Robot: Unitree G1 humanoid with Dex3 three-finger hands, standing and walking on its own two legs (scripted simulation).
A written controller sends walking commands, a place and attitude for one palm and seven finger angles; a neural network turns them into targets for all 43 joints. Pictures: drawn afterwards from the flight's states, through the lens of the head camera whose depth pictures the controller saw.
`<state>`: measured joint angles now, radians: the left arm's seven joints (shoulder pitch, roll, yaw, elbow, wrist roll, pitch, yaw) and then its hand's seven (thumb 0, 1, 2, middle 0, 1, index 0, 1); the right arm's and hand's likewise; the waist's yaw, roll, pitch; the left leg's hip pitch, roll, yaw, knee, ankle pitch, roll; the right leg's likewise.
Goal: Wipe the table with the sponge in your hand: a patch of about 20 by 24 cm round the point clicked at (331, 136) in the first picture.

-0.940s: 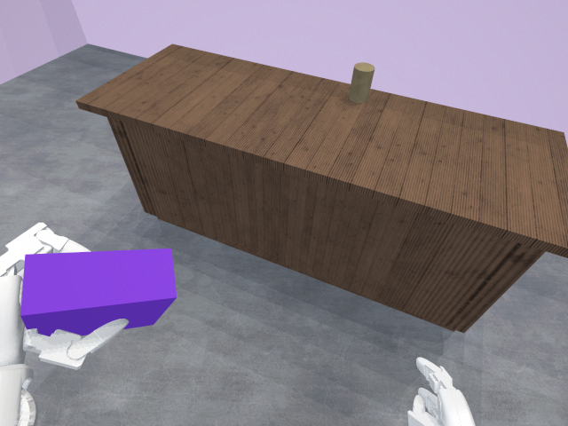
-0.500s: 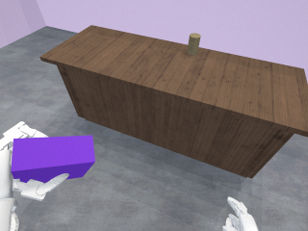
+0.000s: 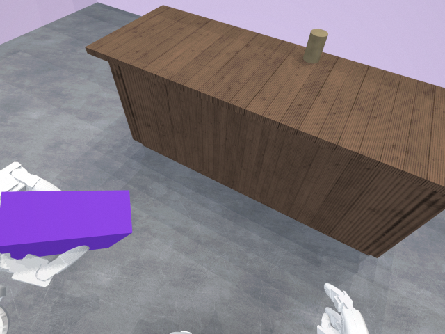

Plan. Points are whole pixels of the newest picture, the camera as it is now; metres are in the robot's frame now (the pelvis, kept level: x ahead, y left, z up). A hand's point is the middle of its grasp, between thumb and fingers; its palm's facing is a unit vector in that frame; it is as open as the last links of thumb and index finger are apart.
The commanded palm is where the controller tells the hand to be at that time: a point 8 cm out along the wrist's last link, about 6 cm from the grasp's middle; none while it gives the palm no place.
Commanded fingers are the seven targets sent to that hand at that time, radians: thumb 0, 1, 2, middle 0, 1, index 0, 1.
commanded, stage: walk around to get in front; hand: left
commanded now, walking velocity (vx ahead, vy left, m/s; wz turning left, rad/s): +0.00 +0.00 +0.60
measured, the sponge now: (85, 224) +0.23 +0.20 +0.14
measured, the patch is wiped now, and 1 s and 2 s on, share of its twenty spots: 0.00 0.00 0.00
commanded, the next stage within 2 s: none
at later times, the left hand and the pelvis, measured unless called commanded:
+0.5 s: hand out of the picture +0.07 +0.25 +0.17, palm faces +0.64 -0.66 -0.40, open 9.7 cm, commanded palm +0.00 +0.28 +0.18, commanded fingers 0.00 0.10 1.30 -1.20 -1.60 -1.20 -1.60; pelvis -0.06 -0.04 +0.00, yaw +18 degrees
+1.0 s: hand out of the picture -0.07 +0.19 +0.17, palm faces +0.78 -0.45 -0.43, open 9.7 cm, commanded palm -0.15 +0.20 +0.18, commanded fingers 0.00 0.10 1.30 -1.20 -1.60 -1.20 -1.60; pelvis -0.12 -0.12 +0.00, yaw +35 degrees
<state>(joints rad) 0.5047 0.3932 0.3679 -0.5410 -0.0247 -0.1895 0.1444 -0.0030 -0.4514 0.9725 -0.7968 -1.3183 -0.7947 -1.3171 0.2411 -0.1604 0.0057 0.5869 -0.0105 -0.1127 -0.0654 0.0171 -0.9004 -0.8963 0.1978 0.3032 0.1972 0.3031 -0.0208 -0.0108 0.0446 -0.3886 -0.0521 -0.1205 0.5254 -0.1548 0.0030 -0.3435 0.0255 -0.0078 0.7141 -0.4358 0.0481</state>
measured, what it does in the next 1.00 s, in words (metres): steps to the right, turning left: right foot, then left foot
